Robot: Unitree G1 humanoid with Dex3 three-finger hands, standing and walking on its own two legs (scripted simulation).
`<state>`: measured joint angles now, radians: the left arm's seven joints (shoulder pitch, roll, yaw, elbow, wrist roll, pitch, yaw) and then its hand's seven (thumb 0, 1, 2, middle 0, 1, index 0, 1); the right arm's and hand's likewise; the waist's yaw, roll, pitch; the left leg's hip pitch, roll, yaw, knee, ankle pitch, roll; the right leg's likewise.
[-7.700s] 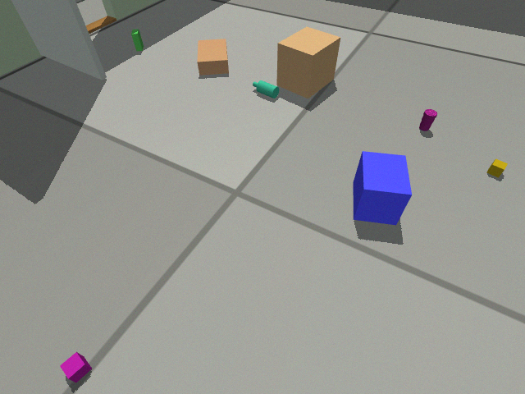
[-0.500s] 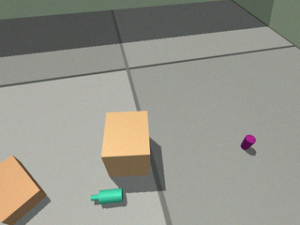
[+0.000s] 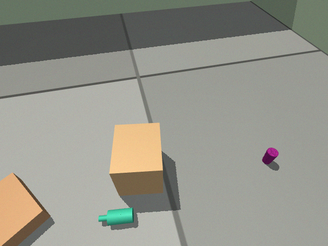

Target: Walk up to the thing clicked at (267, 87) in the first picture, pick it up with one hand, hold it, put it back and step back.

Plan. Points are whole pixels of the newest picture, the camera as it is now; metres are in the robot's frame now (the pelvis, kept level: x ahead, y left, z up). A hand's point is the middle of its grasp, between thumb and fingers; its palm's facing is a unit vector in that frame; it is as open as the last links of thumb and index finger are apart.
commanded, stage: walk up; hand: left
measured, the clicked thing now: (116, 216) +0.41 +0.28 -0.74
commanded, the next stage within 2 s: stand in 0.18 s
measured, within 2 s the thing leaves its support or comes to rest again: neither
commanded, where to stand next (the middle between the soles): +0.04 -0.01 m, yaw +2 degrees
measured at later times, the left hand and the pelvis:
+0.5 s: hand out of the picture +0.08 +0.25 -0.15, palm faces -0.01 -0.94 -0.35, open 7.4 cm; pelvis +0.00 +0.00 +0.00, yaw +0 degrees
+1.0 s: hand out of the picture +0.06 +0.26 -0.16, palm faces -0.02 -0.94 -0.33, open 7.4 cm; pelvis -0.01 +0.01 +0.00, yaw +1 degrees
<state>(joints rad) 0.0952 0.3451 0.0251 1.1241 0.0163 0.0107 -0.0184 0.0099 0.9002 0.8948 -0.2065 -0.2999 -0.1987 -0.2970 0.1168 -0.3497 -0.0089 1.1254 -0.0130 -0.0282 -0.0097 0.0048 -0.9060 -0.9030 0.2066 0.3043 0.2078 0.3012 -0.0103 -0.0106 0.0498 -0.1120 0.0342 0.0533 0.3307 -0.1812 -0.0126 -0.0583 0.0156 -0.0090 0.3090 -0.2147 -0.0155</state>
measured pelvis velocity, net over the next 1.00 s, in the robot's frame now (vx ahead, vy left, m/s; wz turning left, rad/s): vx -0.01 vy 0.01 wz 0.01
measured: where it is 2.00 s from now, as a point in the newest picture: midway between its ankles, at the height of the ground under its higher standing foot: outside the picture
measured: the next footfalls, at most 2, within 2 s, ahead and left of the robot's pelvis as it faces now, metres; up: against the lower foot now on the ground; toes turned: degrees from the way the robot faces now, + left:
none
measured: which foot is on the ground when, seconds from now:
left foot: down 0.00-1.00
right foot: down 0.00-1.00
